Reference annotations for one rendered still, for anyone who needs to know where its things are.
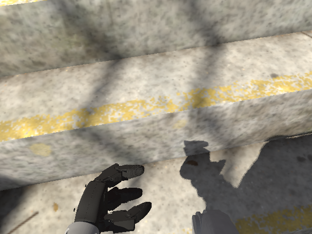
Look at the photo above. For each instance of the right robot thigh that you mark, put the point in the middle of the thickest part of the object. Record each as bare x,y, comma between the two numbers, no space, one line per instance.
212,222

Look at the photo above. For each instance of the robot left hand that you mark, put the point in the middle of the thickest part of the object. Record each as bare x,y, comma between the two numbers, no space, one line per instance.
96,200

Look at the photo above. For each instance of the left robot forearm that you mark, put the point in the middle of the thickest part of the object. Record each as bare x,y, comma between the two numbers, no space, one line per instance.
81,227

